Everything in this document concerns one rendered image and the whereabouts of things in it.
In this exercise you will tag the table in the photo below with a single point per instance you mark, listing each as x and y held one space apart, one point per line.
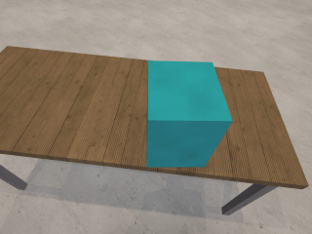
92 109

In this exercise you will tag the carton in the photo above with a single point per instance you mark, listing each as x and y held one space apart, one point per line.
187 114

